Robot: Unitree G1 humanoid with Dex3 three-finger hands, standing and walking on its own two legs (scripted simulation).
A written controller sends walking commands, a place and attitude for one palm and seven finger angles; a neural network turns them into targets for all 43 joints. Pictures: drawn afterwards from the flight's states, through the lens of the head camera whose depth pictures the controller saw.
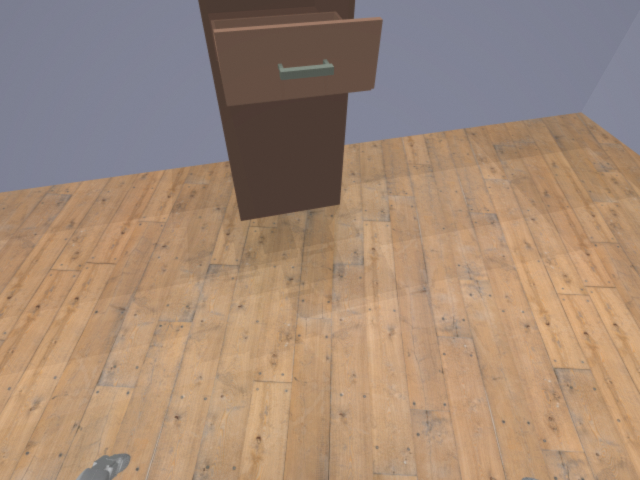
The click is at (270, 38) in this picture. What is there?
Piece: drawer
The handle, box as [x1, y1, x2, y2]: [278, 59, 333, 79]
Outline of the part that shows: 333,66 332,64 329,64 326,59 323,60 323,63 321,65 283,68 281,64 278,64 281,79 333,74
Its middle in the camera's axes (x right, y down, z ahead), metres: -0.04 -0.43 +0.97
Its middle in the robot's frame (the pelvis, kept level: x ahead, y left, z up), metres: +1.02 +0.09 +0.04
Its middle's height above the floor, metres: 0.81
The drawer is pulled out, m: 0.29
